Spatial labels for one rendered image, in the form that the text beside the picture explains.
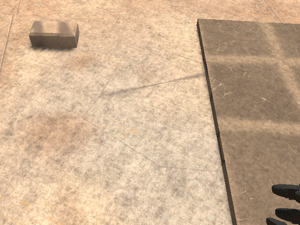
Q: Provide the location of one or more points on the robot right hand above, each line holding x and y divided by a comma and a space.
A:
292, 215

